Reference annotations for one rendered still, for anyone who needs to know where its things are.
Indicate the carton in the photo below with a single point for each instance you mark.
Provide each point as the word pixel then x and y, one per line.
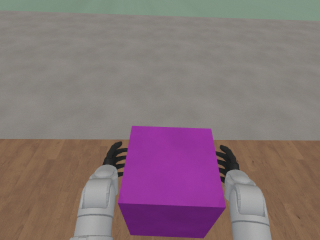
pixel 171 184

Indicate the robot left forearm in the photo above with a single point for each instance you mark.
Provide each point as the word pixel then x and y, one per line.
pixel 97 204

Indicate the robot right forearm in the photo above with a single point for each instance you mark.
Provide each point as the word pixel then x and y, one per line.
pixel 248 210

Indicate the right robot hand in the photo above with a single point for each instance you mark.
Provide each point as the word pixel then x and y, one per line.
pixel 230 162

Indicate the left robot hand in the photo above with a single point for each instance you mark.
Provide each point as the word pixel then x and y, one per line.
pixel 111 158

